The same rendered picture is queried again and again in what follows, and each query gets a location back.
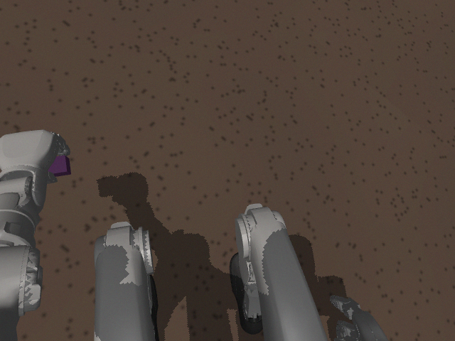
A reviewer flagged small box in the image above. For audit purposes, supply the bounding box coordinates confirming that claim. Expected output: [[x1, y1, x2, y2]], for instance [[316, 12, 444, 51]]
[[48, 155, 71, 177]]

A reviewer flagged left robot hand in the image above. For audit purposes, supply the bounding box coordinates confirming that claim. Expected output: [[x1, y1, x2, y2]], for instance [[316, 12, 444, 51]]
[[0, 129, 70, 184]]

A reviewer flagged right robot foot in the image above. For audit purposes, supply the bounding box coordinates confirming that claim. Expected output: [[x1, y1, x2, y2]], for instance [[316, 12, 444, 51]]
[[230, 253, 263, 335]]

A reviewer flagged right robot hand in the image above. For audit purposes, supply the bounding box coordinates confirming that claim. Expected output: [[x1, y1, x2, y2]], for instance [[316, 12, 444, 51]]
[[330, 296, 388, 341]]

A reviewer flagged left robot arm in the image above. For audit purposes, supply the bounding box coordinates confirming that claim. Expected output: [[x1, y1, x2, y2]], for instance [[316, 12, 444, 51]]
[[0, 166, 48, 341]]

